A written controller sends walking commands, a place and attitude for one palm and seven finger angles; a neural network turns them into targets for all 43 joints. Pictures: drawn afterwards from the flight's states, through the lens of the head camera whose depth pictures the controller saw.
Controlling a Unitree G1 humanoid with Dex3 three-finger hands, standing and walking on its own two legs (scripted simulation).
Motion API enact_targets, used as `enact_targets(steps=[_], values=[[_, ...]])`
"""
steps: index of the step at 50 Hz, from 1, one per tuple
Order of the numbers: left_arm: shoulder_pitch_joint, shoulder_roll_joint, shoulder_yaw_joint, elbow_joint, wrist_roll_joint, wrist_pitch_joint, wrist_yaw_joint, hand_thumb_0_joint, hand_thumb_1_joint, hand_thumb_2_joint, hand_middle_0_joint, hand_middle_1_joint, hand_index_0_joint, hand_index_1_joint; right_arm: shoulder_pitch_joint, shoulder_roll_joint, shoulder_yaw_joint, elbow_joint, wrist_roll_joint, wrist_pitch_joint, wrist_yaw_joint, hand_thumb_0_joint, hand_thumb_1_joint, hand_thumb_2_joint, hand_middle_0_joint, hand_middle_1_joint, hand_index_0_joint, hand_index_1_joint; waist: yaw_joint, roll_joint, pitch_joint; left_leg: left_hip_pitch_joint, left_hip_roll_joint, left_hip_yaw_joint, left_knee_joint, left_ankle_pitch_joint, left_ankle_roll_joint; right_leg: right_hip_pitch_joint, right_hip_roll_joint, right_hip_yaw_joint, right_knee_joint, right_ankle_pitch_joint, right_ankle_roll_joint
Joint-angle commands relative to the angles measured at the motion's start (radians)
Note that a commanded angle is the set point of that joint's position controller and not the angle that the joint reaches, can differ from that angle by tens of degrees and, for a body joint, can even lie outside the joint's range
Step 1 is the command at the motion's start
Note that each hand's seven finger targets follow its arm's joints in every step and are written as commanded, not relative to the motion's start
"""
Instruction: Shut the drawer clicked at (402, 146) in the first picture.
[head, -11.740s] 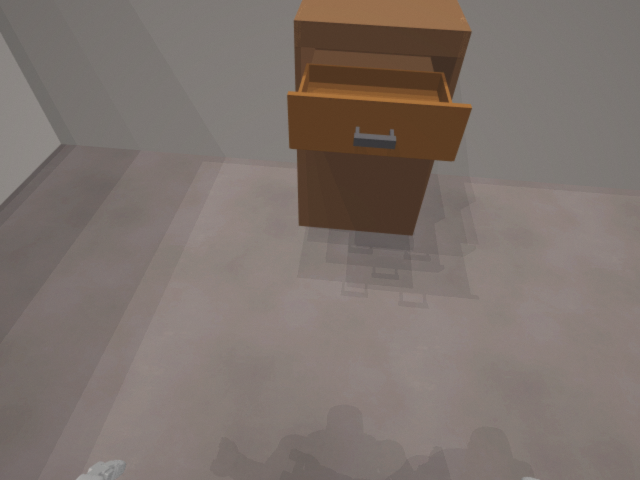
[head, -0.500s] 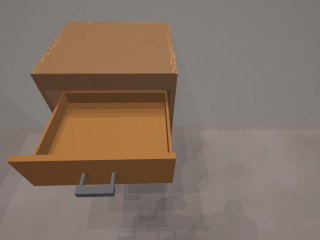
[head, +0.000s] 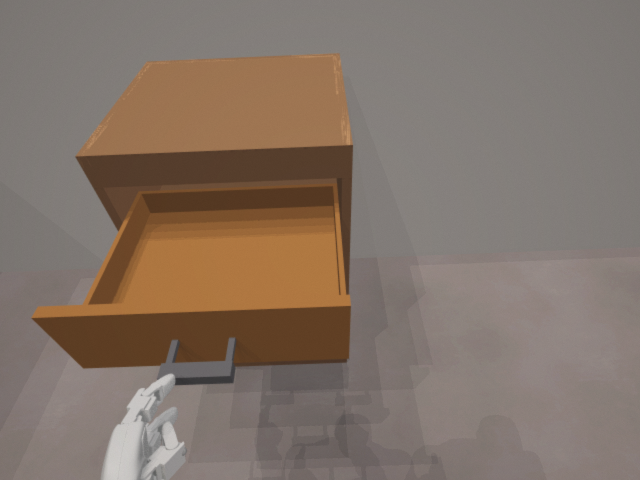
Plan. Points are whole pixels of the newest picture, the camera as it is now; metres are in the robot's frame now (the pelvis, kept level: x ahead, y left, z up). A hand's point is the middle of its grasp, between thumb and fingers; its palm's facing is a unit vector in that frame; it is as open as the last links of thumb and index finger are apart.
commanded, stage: raise the hand and make a fist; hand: left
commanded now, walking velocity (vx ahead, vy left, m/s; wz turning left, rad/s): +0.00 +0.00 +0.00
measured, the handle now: (200, 359) +0.32 +0.20 -0.07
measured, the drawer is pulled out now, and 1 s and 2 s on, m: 0.30 0.29 0.29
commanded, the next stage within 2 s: bring the fist close to the handle in 1.70 s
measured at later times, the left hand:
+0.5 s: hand (211, 465) +0.16 +0.14 -0.02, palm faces -0.01 -1.00 -0.04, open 4.5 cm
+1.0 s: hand (178, 470) +0.15 +0.16 +0.01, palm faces +0.08 -1.00 -0.03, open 3.1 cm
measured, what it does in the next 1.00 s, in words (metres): lowers itself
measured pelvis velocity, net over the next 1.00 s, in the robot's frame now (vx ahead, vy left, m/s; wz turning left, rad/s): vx -0.01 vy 0.00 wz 0.00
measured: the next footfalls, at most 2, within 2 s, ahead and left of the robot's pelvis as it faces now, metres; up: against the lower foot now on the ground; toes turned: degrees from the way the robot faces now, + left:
none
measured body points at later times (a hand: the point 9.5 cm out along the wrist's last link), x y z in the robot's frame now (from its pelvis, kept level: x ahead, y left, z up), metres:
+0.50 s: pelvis -0.03 -0.03 -0.08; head +0.02 -0.03 +0.37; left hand +0.15 +0.19 -0.01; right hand +0.18 -0.22 -0.15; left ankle +0.00 +0.09 -0.73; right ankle +0.00 -0.10 -0.73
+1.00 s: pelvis -0.01 +0.00 -0.06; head +0.03 +0.01 +0.39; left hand +0.14 +0.22 +0.01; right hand +0.20 -0.23 -0.11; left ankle +0.00 +0.09 -0.73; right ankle +0.00 -0.10 -0.73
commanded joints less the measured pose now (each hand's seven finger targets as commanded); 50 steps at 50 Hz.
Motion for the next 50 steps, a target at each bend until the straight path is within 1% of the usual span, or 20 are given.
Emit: enact_targets(steps=[1, 2, 3, 4, 6, 8, 9, 11, 13, 18, 22, 23, 25, 29, 33, 36, 37, 38, 43, 50], values=[[0.186, -0.109, -0.017, -0.038, -0.034, -0.260, -0.135, 0.000, 0.900, 0.900, -0.420, -0.538, -0.420, -0.538, -0.166, -0.093, -0.059, -0.278, -0.019, -0.097, 0.026, 0.000, -0.900, -0.900, 0.200, 0.300, 0.200, 0.300, 0.046, -0.409, 0.078, -0.266, 0.013, -0.086, 0.069, -0.036, -0.027, -0.268, 0.033, 0.027, -0.002, -0.185, 0.001], [0.258, -0.083, 0.034, -0.042, -0.060, -0.331, -0.187, 0.000, 0.900, 0.900, -0.440, -0.560, -0.440, -0.560, -0.182, -0.089, -0.066, -0.301, -0.020, -0.091, 0.039, 0.000, -0.900, -0.900, 0.200, 0.300, 0.200, 0.300, 0.077, -0.404, 0.040, -0.321, 0.006, -0.072, 0.108, -0.030, -0.034, -0.254, 0.033, 0.045, 0.038, -0.165, -0.001], [0.329, -0.029, 0.116, -0.021, -0.070, -0.396, -0.235, 0.000, 0.900, 0.900, -0.460, -0.582, -0.460, -0.582, -0.190, -0.085, -0.077, -0.312, -0.015, -0.081, 0.060, 0.000, -0.900, -0.900, 0.200, 0.300, 0.200, 0.300, 0.111, -0.302, 0.000, -0.337, -0.005, -0.055, 0.139, 0.013, -0.046, -0.219, 0.031, 0.056, 0.089, -0.076, -0.016], [0.320, -0.025, 0.120, -0.057, -0.078, -0.457, -0.275, 0.000, 0.900, 0.900, -0.480, -0.603, -0.480, -0.603, -0.204, -0.086, -0.079, -0.338, -0.017, -0.075, 0.077, 0.000, -0.900, -0.900, 0.200, 0.300, 0.200, 0.300, 0.113, -0.242, -0.060, -0.371, -0.011, -0.046, 0.183, 0.039, -0.050, -0.209, 0.029, 0.054, 0.158, 0.006, -0.020], [0.157, -0.008, 0.085, -0.212, -0.059, -0.602, -0.346, 0.000, 0.900, 0.900, -0.520, -0.647, -0.520, -0.647, -0.217, -0.076, -0.083, -0.382, -0.021, -0.084, 0.092, 0.000, -0.900, -0.900, 0.200, 0.300, 0.200, 0.300, 0.081, -0.045, -0.160, -0.411, -0.009, -0.031, 0.294, 0.064, -0.044, -0.299, 0.027, 0.071, 0.281, 0.074, -0.028], [0.101, 0.098, 0.159, -0.331, -0.033, -0.677, -0.333, 0.000, 0.900, 0.900, -0.560, -0.690, -0.560, -0.690, -0.201, -0.068, -0.088, -0.393, -0.035, -0.082, 0.097, 0.000, -0.900, -0.900, 0.200, 0.300, 0.200, 0.300, 0.088, 0.101, -0.217, -0.433, 0.002, -0.036, 0.347, 0.052, -0.038, -0.369, 0.030, 0.096, 0.336, 0.021, -0.038], [0.086, 0.096, 0.151, -0.416, -0.034, -0.687, -0.321, 0.000, 0.900, 0.900, -0.580, -0.712, -0.580, -0.712, -0.216, -0.066, -0.085, -0.423, -0.040, -0.078, 0.095, 0.000, -0.900, -0.900, 0.200, 0.300, 0.200, 0.300, 0.081, 0.125, -0.251, -0.428, 0.004, -0.044, 0.363, 0.035, -0.030, -0.384, 0.028, 0.107, 0.341, -0.014, -0.040], [0.039, 0.076, 0.140, -0.508, -0.051, -0.684, -0.297, 0.000, 0.900, 0.900, -0.620, -0.755, -0.620, -0.755, -0.218, -0.060, -0.076, -0.451, -0.032, -0.068, 0.083, 0.000, -0.900, -0.900, 0.200, 0.300, 0.200, 0.300, 0.047, 0.136, -0.256, -0.435, 0.009, -0.061, 0.389, -0.012, -0.018, -0.418, 0.027, 0.121, 0.332, -0.073, -0.039], [-0.041, 0.074, 0.133, -0.577, -0.071, -0.670, -0.284, 0.000, 0.900, 0.900, -0.660, -0.798, -0.660, -0.798, -0.215, -0.066, -0.068, -0.462, -0.022, -0.063, 0.064, 0.000, -0.900, -0.900, 0.200, 0.300, 0.200, 0.300, 0.009, 0.076, -0.228, -0.480, 0.015, -0.085, 0.416, -0.107, -0.009, -0.470, 0.028, 0.153, 0.295, -0.209, -0.030], [-0.007, 0.067, 0.087, -0.470, -0.090, -0.516, -0.351, 0.000, 0.900, 0.900, -0.760, -0.907, -0.760, -0.907, -0.182, -0.075, -0.048, -0.461, 0.001, -0.043, 0.026, 0.000, -0.900, -0.900, 0.200, 0.300, 0.200, 0.300, -0.035, -0.068, -0.191, -0.563, 0.019, -0.085, 0.465, -0.135, 0.002, -0.419, 0.016, 0.213, 0.205, -0.289, -0.005], [0.084, 0.100, 0.128, -0.425, -0.113, -0.346, -0.417, 0.000, 0.900, 0.900, -0.840, -0.993, -0.840, -0.993, -0.197, -0.065, -0.040, -0.487, 0.021, -0.016, 0.003, 0.000, -0.900, -0.900, 0.200, 0.300, 0.200, 0.300, 0.015, -0.118, -0.236, -0.569, 0.010, -0.085, 0.434, -0.093, 0.000, -0.293, 0.001, 0.230, 0.175, -0.246, 0.012], [0.137, 0.132, 0.192, -0.379, -0.118, -0.303, -0.408, 0.000, 0.900, 0.900, -0.860, -1.015, -0.860, -1.015, -0.216, -0.058, -0.042, -0.481, 0.023, -0.002, -0.002, 0.000, -0.900, -0.900, 0.200, 0.300, 0.200, 0.300, 0.042, -0.132, -0.245, -0.570, 0.008, -0.083, 0.430, -0.080, -0.003, -0.257, -0.003, 0.236, 0.169, -0.228, 0.015], [0.141, 0.118, 0.208, -0.452, -0.129, -0.269, -0.382, 0.000, 0.900, 0.900, -0.900, -1.058, -0.900, -1.058, -0.224, -0.044, -0.039, -0.497, 0.022, 0.009, -0.004, 0.000, -0.900, -0.900, 0.200, 0.300, 0.200, 0.300, 0.060, -0.119, -0.264, -0.536, 0.008, -0.087, 0.399, -0.033, -0.006, -0.222, -0.005, 0.208, 0.187, -0.152, 0.016], [0.212, 0.099, 0.251, -0.526, -0.127, -0.310, -0.282, 0.000, 0.900, 0.900, -0.980, -1.145, -0.980, -1.145, -0.208, -0.018, -0.045, -0.475, 0.009, 0.012, 0.002, 0.000, -0.900, -0.900, 0.200, 0.300, 0.200, 0.300, 0.085, -0.083, -0.270, -0.485, 0.016, -0.091, 0.357, 0.051, -0.014, -0.197, 0.010, 0.144, 0.235, 0.007, 0.004], [0.233, 0.085, 0.202, -0.552, -0.100, -0.406, -0.262, 0.000, 0.900, 0.900, -1.060, -1.232, -1.060, -1.232, -0.200, -0.024, -0.055, -0.450, -0.002, -0.003, 0.015, 0.000, -0.900, -0.900, 0.200, 0.300, 0.200, 0.300, 0.057, -0.055, -0.227, -0.470, 0.018, -0.088, 0.355, 0.068, -0.012, -0.255, 0.018, 0.117, 0.255, 0.040, 0.001], [0.253, 0.052, 0.128, -0.543, -0.099, -0.450, -0.309, 0.000, 0.900, 0.900, -1.120, -1.297, -1.120, -1.297, -0.186, -0.041, -0.058, -0.453, 0.001, -0.019, 0.022, 0.000, -0.900, -0.900, 0.200, 0.300, 0.200, 0.300, 0.023, -0.054, -0.198, -0.468, 0.017, -0.089, 0.361, 0.037, -0.009, -0.303, 0.017, 0.120, 0.246, -0.001, 0.005], [0.257, 0.068, 0.139, -0.546, -0.102, -0.457, -0.323, 0.000, 0.900, 0.900, -1.140, -1.318, -1.140, -1.318, -0.182, -0.050, -0.063, -0.452, 0.004, -0.025, 0.021, 0.000, -0.900, -0.900, 0.200, 0.300, 0.200, 0.300, 0.023, -0.056, -0.211, -0.461, 0.018, -0.090, 0.363, 0.033, -0.008, -0.304, 0.017, 0.120, 0.244, -0.014, 0.003], [0.274, 0.050, 0.116, -0.541, -0.102, -0.453, -0.334, 0.000, 0.900, 0.900, -1.160, -1.340, -1.160, -1.340, -0.191, -0.054, -0.060, -0.455, 0.005, -0.025, 0.020, 0.000, -0.900, -0.900, 0.200, 0.300, 0.200, 0.300, 0.018, -0.058, -0.185, -0.463, 0.018, -0.093, 0.359, 0.023, -0.006, -0.314, 0.018, 0.119, 0.233, -0.033, 0.001], [0.291, 0.100, 0.159, -0.632, -0.102, -0.435, -0.315, 0.000, 0.900, 0.900, -1.260, -1.448, -1.260, -1.448, -0.178, -0.058, -0.065, -0.481, 0.008, -0.022, 0.014, 0.000, -0.900, -0.900, 0.200, 0.300, 0.200, 0.300, 0.043, -0.014, -0.239, -0.408, 0.021, -0.100, 0.327, 0.034, -0.007, -0.302, 0.031, 0.083, 0.253, -0.035, -0.009], [0.358, 0.026, 0.080, -0.680, -0.075, -0.375, -0.260, 0.000, 0.900, 0.900, -1.400, -1.600, -1.400, -1.600, -0.175, -0.046, -0.050, -0.530, 0.008, 0.012, 0.029, 0.000, -0.900, -0.900, 0.200, 0.300, 0.200, 0.300, 0.043, 0.000, -0.199, -0.362, 0.030, -0.109, 0.284, 0.075, -0.015, -0.310, 0.046, 0.024, 0.272, 0.019, -0.009]])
